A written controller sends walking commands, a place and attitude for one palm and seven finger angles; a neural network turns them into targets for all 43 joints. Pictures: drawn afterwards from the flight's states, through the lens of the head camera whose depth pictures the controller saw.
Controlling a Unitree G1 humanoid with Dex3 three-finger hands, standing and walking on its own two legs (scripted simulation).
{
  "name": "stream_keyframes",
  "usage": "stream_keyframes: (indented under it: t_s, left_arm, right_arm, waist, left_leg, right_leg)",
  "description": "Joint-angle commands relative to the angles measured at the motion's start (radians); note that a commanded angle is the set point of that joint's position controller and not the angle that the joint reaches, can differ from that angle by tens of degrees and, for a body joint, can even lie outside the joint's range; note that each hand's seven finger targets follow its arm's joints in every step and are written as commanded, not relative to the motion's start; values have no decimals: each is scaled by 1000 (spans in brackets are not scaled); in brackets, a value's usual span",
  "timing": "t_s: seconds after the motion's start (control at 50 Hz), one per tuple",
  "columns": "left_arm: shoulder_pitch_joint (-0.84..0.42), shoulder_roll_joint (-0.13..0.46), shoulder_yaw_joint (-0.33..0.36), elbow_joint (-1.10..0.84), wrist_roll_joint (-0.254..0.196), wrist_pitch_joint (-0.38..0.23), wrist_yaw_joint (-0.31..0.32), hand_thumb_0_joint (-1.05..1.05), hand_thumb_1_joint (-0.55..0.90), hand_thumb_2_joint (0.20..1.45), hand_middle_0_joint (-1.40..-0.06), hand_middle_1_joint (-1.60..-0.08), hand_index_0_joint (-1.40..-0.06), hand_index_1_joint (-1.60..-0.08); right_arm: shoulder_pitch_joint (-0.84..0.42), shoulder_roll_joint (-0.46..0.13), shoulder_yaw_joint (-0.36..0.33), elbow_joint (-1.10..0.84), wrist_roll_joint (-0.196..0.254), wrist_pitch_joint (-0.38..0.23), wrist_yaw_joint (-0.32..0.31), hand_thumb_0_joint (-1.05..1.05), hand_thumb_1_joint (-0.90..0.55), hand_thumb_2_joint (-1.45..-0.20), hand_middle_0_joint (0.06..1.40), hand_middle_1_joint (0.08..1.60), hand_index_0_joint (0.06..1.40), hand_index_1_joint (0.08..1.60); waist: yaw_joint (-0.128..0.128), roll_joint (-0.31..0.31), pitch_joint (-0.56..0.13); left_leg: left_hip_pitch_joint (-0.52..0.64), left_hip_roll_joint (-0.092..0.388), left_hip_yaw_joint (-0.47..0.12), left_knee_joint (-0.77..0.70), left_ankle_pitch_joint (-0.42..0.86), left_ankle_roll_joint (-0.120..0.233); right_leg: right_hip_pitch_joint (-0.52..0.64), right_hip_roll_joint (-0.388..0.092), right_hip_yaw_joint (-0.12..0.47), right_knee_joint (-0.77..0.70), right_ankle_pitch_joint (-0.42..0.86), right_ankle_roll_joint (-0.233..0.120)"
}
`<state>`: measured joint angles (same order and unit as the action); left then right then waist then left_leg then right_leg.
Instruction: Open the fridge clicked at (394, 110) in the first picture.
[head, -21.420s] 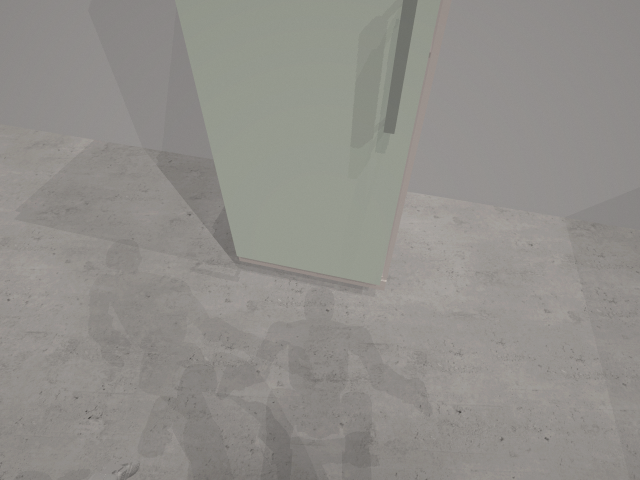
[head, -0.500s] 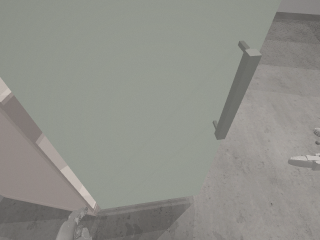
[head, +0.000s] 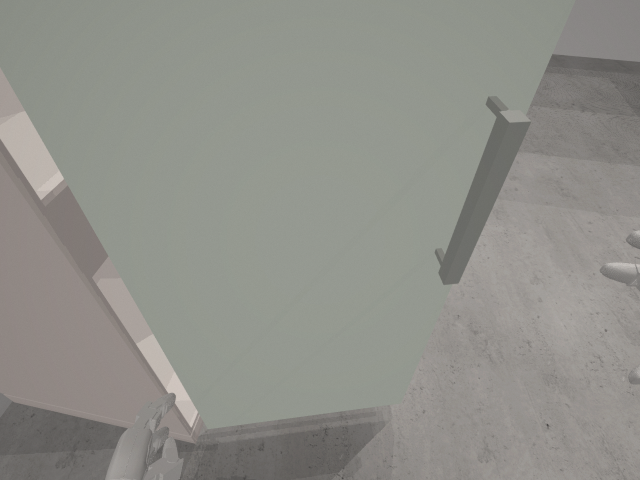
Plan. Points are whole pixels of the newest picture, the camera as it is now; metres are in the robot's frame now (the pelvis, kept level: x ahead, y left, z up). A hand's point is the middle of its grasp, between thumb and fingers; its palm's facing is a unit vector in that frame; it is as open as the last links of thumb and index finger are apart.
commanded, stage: draw the hand back to the body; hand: right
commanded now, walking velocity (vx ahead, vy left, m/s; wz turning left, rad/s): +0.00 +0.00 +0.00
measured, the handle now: (468, 202) +0.45 -0.17 +0.14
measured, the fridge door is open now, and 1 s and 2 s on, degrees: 71 71 71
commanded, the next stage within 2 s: step back with the hand held close in 1.30 s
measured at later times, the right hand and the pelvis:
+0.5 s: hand out of the picture +0.23 -0.31 +0.15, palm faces +0.51 +0.80 -0.32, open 13.0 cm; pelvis +0.00 +0.00 +0.01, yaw +0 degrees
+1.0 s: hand out of the picture +0.21 -0.27 +0.17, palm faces +0.47 +0.79 -0.39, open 8.1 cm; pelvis +0.02 +0.00 +0.02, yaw +0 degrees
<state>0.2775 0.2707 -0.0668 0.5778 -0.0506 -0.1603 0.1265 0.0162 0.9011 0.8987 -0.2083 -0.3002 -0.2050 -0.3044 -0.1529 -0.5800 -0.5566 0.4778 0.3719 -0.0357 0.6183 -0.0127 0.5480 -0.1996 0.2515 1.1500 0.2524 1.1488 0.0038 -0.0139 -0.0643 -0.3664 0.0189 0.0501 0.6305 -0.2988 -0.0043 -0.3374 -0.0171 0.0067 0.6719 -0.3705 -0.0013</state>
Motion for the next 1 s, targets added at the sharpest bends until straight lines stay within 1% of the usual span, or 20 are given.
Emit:
stream_keyframes:
  t_s: [0.0,0.1,0.18,0.2,0.22,0.24,0.26,0.32,0.34,0.36,0.38,0.4,0.46,0.5,0.54,0.72,0.76,0.82,0.92,0.98]
  left_arm:
    - [-82,152,67,-189,-16,-78,-13,0,900,900,-200,-300,-200,-300]
    - [-78,158,80,-188,-23,-105,-12,0,900,900,-200,-300,-200,-300]
    - [-98,151,72,-176,-21,-126,6,0,900,900,-200,-300,-200,-300]
    - [-105,142,68,-179,-21,-133,8,0,900,900,-200,-300,-200,-300]
    - [-87,123,75,-139,25,-125,-14,0,900,900,-200,-300,-200,-300]
    - [-111,111,74,-136,29,-131,-15,0,900,900,-200,-300,-200,-300]
    - [-130,112,80,-126,23,-130,-10,0,900,900,-200,-300,-200,-300]
    - [-145,99,74,-107,28,-130,-6,0,900,900,-200,-300,-200,-300]
    - [-147,94,74,-100,33,-132,-6,0,900,900,-200,-300,-200,-300]
    - [-147,100,77,-87,37,-130,-3,0,900,900,-200,-300,-200,-300]
    - [-152,99,78,-84,36,-127,-4,0,900,900,-200,-300,-200,-300]
    - [-157,92,78,-80,37,-125,-4,0,900,900,-200,-300,-200,-300]
    - [-160,91,81,-62,38,-111,-1,0,900,900,-200,-300,-200,-300]
    - [-165,79,78,-62,40,-104,-2,0,900,900,-200,-300,-200,-300]
    - [-170,74,77,-62,42,-100,-5,0,900,900,-200,-300,-200,-300]
    - [-177,59,79,-78,55,-82,-23,0,900,900,-200,-300,-200,-300]
    - [-183,60,83,-83,55,-76,-24,0,900,900,-200,-300,-200,-300]
    - [-182,48,80,-90,58,-71,-27,0,900,900,-200,-300,-200,-300]
    - [-177,45,82,-93,60,-72,-30,0,900,900,-200,-300,-200,-300]
    - [-175,48,85,-91,59,-61,-25,0,900,900,-200,-300,-200,-300]
  right_arm:
    - [-158,-271,-80,-215,64,-21,24,0,550,-200,250,1150,250,1150]
    - [-140,-259,-74,-321,70,-29,4,0,550,-200,250,1150,250,1150]
    - [-180,-308,-111,-435,64,-52,-32,0,405,-270,245,1065,245,1065]
    - [-153,-285,-97,-454,63,-53,-38,0,369,-287,244,1044,244,1044]
    - [-185,-365,-102,-507,-131,-85,-293,0,332,-305,242,1023,242,1023]
    - [-85,-206,-18,-475,-150,-84,-408,0,296,-322,241,1001,241,1001]
    - [-45,-155,15,-551,-175,-86,-489,0,260,-340,240,980,240,980]
    - [80,-132,16,-734,-234,-109,-643,0,151,-393,236,916,236,916]
    - [106,-113,27,-758,-248,-115,-674,0,115,-410,235,895,235,895]
    - [142,-120,11,-751,-257,-116,-700,0,79,-428,234,874,234,874]
    - [138,-103,22,-762,-267,-116,-714,0,43,-445,232,853,232,853]
    - [144,-71,49,-767,-274,-114,-723,0,6,-462,231,831,231,831]
    - [160,-61,53,-776,-293,-110,-741,0,-102,-515,227,767,227,767]
    - [181,-30,76,-803,-298,-104,-744,0,-175,-550,225,725,225,725]
    - [206,-9,90,-820,-302,-99,-746,0,-248,-585,223,683,223,683]
    - [388,12,72,-953,-303,-80,-738,0,-574,-743,211,491,211,491]
    - [420,8,62,-978,-302,-78,-734,0,-646,-777,209,449,209,449]
    - [443,17,69,-1036,-303,-80,-733,0,-755,-830,205,385,205,385]
    - [505,32,79,-1085,-308,-80,-734,0,-900,-900,200,300,200,300]
    - [507,33,70,-1049,-306,-73,-734,0,-900,-900,200,300,200,300]
  waist:
    - [-45,-67,-143]
    - [-31,-49,-159]
    - [-36,-88,-171]
    - [-37,-98,-171]
    - [-60,-72,-54]
    - [-34,-56,-10]
    - [-50,-75,-19]
    - [-64,-182,-96]
    - [-63,-175,-92]
    - [-67,-88,-80]
    - [-61,-58,-71]
    - [-60,-70,-60]
    - [-61,-44,-47]
    - [-62,-85,-51]
    - [-63,-54,-40]
    - [-84,-38,-59]
    - [-88,-21,-53]
    - [-86,-76,-53]
    - [-83,-75,-46]
    - [-79,-28,-24]
  left_leg:
    - [91,-16,-16,-67,218,30]
    - [76,-11,-53,-97,107,21]
    - [90,-12,-65,-119,6,25]
    - [97,-13,-62,-120,5,25]
    - [66,2,-72,-189,-77,20]
    - [48,8,-59,-213,-132,19]
    - [83,12,-51,-218,-135,23]
    - [150,3,-28,-190,-36,27]
    - [168,1,-23,-184,-10,29]
    - [193,-1,-18,-194,4,28]
    - [190,-5,-17,-197,20,24]
    - [192,-3,-19,-199,26,23]
    - [212,-4,-13,-206,79,25]
    - [219,-2,-14,-206,123,23]
    - [228,-7,-3,-201,159,22]
    - [295,-3,3,-198,323,16]
    - [304,-3,4,-205,342,15]
    - [299,-1,2,-206,333,12]
    - [296,-3,4,-205,360,9]
    - [284,-3,6,-214,341,6]
  right_leg:
    - [-14,30,18,-99,259,-21]
    - [-12,25,12,-88,181,-26]
    - [9,21,25,-103,132,-28]
    - [14,22,25,-109,131,-29]
    - [-57,43,28,-137,86,-24]
    - [-50,32,23,-173,18,-12]
    - [-21,24,26,-201,-20,-14]
    - [56,19,16,-246,7,-15]
    - [62,16,14,-256,27,-16]
    - [47,10,11,-260,61,-19]
    - [53,9,1,-261,93,-22]
    - [66,8,-5,-263,104,-23]
    - [99,8,-11,-273,169,-26]
    - [130,11,-20,-275,214,-26]
    - [144,8,-16,-283,256,-24]
    - [182,8,-28,-276,435,-19]
    - [182,6,-32,-274,453,-20]
    - [189,9,-38,-275,441,-16]
    - [195,5,-41,-269,481,-17]
    - [183,5,-47,-275,439,-19]
